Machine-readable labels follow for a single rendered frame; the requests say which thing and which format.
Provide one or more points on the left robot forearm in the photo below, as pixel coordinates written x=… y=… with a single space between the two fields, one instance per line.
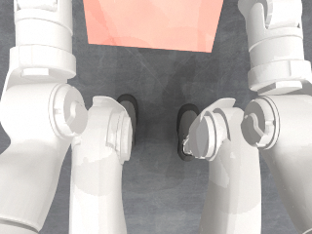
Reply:
x=43 y=51

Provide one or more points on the robot right thigh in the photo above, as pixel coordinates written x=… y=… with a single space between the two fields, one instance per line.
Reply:
x=233 y=199

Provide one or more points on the right robot forearm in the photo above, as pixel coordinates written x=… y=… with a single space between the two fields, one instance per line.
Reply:
x=275 y=44

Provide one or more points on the left robot upper arm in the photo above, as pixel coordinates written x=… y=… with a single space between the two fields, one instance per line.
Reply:
x=41 y=121

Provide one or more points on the carton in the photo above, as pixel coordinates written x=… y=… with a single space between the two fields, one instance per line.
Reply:
x=182 y=25

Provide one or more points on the right robot upper arm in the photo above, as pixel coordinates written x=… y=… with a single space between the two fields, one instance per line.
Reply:
x=280 y=127

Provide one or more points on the robot right shin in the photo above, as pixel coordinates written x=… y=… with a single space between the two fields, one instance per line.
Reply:
x=190 y=144

